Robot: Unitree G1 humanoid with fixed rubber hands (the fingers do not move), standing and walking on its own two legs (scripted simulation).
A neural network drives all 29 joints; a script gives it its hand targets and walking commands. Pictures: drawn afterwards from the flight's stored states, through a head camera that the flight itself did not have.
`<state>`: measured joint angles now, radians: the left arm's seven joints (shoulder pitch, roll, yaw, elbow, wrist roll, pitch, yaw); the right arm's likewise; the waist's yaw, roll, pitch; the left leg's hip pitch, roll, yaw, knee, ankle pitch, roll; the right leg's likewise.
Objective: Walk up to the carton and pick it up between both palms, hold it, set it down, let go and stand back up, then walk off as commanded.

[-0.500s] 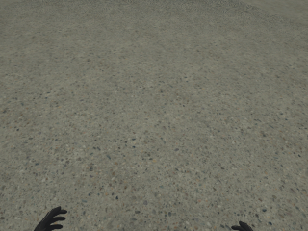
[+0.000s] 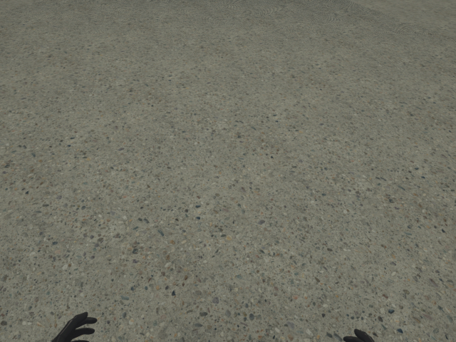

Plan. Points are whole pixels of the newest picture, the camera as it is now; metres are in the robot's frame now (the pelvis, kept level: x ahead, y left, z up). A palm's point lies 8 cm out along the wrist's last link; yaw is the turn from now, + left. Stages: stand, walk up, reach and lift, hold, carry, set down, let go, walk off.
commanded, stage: stand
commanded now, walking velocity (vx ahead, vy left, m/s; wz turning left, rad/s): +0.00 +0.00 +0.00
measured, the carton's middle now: out of the picture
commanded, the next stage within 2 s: walk up in 0.68 s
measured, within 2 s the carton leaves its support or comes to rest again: neither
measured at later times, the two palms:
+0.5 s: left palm out of the picture +0.11 +0.29 -0.08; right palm out of the picture +0.10 -0.26 -0.10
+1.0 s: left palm out of the picture +0.08 +0.31 -0.09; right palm out of the picture +0.08 -0.26 -0.10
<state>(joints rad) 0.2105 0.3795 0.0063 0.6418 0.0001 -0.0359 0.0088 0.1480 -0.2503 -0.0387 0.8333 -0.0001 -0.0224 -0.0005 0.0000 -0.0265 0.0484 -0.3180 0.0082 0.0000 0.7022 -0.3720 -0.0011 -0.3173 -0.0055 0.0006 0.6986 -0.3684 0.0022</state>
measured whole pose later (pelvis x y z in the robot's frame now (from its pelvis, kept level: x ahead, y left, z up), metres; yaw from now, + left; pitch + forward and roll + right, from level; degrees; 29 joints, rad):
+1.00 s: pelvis -0.03 +0.01 +0.01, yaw +0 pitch -1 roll +0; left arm 0.19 0.39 0.01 0.79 0.00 -0.03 0.03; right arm 0.12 -0.29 -0.04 0.88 0.00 0.04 0.03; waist 0.00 -0.01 0.09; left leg -0.37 0.00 0.00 0.73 -0.33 0.00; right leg -0.31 -0.02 0.00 0.59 -0.26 0.00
